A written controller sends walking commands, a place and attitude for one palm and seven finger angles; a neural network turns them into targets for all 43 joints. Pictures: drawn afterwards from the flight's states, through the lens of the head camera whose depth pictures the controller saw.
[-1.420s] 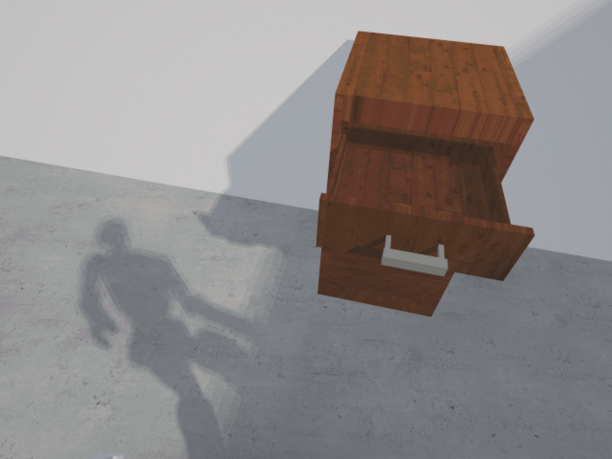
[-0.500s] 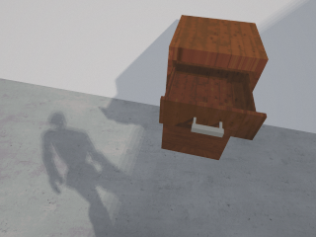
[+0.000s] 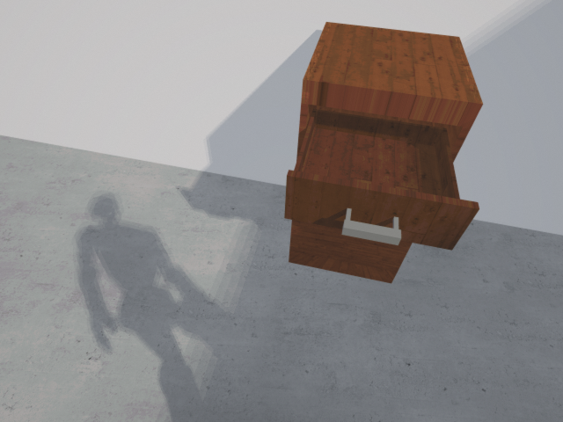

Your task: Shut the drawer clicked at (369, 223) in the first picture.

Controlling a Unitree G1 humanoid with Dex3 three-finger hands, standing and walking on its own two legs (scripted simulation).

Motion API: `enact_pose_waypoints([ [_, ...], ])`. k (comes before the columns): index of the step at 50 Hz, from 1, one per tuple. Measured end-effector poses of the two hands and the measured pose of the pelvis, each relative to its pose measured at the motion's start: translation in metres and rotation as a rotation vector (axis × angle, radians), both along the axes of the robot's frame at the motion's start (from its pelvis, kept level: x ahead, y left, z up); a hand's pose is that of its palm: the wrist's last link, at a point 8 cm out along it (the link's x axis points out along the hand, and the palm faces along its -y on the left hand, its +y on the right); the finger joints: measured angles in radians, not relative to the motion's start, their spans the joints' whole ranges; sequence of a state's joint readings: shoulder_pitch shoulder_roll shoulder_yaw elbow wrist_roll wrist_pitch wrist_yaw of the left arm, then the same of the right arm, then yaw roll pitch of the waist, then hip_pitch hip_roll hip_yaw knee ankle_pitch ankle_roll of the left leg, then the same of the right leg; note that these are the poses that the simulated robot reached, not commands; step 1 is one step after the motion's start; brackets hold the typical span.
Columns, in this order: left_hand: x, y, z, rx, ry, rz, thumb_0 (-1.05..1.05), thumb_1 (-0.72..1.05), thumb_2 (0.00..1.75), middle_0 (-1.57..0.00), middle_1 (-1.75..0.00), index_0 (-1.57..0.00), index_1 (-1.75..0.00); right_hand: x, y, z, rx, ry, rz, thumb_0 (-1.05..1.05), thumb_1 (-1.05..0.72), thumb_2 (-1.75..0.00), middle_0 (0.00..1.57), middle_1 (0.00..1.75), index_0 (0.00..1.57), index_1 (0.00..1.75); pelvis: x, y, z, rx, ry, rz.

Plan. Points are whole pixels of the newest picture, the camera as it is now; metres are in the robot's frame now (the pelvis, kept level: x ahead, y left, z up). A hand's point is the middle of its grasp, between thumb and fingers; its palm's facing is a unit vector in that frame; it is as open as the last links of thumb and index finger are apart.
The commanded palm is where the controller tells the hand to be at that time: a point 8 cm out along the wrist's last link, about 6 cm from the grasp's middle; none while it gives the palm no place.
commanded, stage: look at it before walking up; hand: left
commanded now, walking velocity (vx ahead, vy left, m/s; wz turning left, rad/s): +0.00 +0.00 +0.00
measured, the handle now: (371, 224) +0.53 -0.16 -0.08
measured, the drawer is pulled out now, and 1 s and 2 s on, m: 0.30 0.30 0.30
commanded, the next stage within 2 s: turn to face it in 0.02 s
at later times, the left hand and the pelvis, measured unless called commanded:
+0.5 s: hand out of the picture +0.01 +0.17 -0.18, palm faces -0.03 -0.98 -0.20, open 7.4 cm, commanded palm none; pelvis +0.00 -0.01 -0.01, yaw -4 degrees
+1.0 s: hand (227, 417) +0.17 +0.10 -0.18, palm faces -0.21 -0.95 -0.21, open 7.4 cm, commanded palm none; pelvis +0.06 -0.08 -0.02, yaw -14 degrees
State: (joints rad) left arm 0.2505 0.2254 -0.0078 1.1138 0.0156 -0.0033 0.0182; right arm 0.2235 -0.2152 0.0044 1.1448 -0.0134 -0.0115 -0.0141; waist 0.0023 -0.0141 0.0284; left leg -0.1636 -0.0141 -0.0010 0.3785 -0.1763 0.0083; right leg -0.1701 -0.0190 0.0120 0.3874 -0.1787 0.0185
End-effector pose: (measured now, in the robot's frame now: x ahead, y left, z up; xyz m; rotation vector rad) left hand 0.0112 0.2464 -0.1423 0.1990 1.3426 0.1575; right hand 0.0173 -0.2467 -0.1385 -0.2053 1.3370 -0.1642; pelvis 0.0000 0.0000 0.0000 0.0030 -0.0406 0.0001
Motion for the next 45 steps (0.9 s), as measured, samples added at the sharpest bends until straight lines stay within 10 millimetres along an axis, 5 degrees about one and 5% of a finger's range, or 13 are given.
enact_pose_waypoints([
  [22, -0.004, -0.021, -0.008, -0.037, 0.038, -0.011, 0.01, 0.91, 0.9, -0.2, -0.3, -0.2, -0.3, -0.019, 0.016, -0.011, 0.04, 0.007, -0.085, 0.0, -0.91, -0.9, 0.2, 0.3, 0.2, 0.3, -0.002, -0.004, -0.006, 0.004, 0.002, -0.061],
  [34, 0.014, -0.024, -0.009, -0.035, 0.025, -0.062, 0.01, 0.91, 0.9, -0.2, -0.3, -0.2, -0.3, -0.041, 0.003, -0.016, 0.028, 0.022, -0.164, 0.0, -0.91, -0.9, 0.2, 0.3, 0.2, 0.3, -0.001, -0.009, -0.012, 0.009, 0.027, -0.115],
  [39, 0.038, -0.028, -0.009, -0.045, 0.038, -0.114, 0.01, 0.91, 0.9, -0.2, -0.3, -0.2, -0.3, -0.051, -0.009, -0.011, -0.006, -0.005, -0.228, 0.0, -0.91, -0.9, 0.2, 0.3, 0.2, 0.3, 0.012, -0.016, -0.011, 0.006, 0.038, -0.167],
  [45, 0.108, -0.057, 0.002, -0.051, -0.033, -0.198, 0.01, 0.91, 0.9, -0.19, -0.3, -0.2, -0.3, -0.073, -0.031, -0.006, -0.008, 0.061, -0.307, 0.0, -0.91, -0.9, 0.2, 0.3, 0.2, 0.3, 0.035, -0.045, -0.006, 0.011, 0.042, -0.222],
])
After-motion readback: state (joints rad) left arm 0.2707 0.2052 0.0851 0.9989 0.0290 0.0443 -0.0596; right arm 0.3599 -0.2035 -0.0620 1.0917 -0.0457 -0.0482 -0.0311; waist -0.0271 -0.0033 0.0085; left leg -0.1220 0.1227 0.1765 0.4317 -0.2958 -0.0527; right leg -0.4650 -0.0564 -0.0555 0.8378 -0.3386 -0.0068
